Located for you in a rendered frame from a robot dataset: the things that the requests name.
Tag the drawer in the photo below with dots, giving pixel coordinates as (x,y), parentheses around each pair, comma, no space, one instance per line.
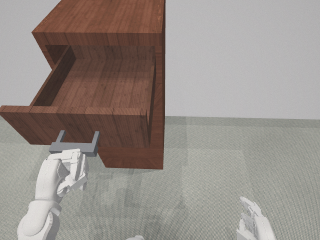
(105,88)

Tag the cabinet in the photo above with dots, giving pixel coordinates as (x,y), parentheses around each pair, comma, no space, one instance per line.
(114,23)

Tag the robot right hand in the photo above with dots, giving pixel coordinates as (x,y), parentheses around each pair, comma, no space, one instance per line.
(259,227)

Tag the handle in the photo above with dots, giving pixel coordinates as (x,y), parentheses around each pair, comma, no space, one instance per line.
(89,149)

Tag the left robot forearm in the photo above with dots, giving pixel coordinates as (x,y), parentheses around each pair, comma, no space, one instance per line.
(41,221)

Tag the robot left hand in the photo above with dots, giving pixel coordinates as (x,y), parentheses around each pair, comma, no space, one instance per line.
(70,166)

